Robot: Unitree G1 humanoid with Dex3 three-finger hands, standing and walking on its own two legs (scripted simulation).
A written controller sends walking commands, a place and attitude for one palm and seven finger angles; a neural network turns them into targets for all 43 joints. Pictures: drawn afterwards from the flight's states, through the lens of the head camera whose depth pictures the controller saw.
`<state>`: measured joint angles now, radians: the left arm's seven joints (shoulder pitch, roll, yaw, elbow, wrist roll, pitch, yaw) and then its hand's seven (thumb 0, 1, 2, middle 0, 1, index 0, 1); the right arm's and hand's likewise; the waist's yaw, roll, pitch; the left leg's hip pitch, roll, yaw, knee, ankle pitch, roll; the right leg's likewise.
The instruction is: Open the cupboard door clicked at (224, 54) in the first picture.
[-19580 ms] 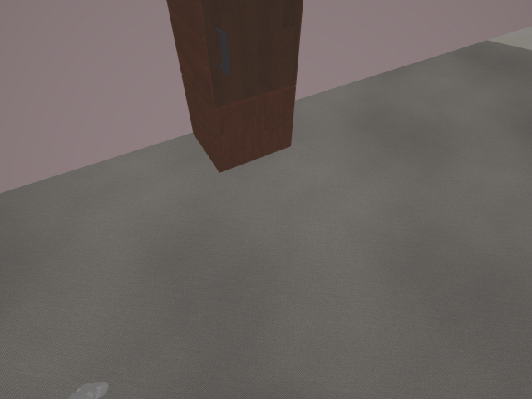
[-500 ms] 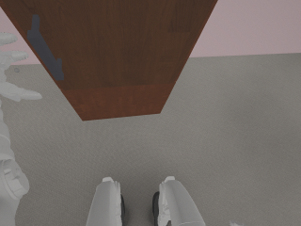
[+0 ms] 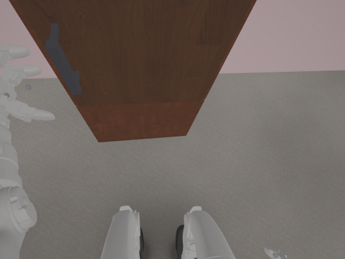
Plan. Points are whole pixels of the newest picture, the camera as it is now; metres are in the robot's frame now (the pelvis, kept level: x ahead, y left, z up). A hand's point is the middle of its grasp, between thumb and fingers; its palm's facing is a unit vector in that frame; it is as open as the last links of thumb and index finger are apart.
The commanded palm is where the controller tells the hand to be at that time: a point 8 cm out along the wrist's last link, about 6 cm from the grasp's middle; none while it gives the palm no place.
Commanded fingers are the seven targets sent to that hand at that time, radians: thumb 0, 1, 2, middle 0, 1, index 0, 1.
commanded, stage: slide the fingers in behind the handle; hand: left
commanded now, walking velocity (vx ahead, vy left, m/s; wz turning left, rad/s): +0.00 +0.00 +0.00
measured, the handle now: (66, 63) +0.53 +0.23 +0.03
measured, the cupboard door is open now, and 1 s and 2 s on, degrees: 0 0 0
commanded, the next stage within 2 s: close the thumb around the handle in 1.66 s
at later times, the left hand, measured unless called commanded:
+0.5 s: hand (44, 83) +0.47 +0.26 +0.03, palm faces +0.10 -1.00 -0.02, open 14.0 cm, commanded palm +0.45 +0.29 +0.04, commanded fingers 0.00 -0.50 0.30 -0.30 -1.20 -0.30 -1.20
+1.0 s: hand (67, 81) +0.48 +0.22 +0.03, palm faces +0.10 -0.99 -0.02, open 14.0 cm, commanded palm +0.46 +0.26 +0.04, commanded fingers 0.00 -0.50 0.30 -0.30 -1.20 -0.30 -1.20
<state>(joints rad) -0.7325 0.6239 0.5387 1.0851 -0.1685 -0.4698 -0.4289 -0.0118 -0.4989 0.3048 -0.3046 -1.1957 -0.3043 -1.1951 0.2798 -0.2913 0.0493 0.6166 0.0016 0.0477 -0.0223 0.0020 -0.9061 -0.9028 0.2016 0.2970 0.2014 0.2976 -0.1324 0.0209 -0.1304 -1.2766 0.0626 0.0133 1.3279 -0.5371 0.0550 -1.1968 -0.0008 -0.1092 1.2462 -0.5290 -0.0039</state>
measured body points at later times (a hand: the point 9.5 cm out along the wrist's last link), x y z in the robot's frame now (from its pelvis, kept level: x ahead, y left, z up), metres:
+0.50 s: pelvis +0.00 +0.00 +0.00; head +0.16 +0.04 +0.42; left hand +0.46 +0.32 +0.04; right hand +0.05 -0.27 -0.11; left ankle +0.04 +0.09 -0.61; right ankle +0.03 -0.13 -0.61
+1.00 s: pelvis +0.01 +0.00 +0.01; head +0.17 +0.02 +0.43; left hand +0.47 +0.27 +0.04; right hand +0.06 -0.27 -0.11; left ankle +0.04 +0.09 -0.61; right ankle +0.03 -0.13 -0.61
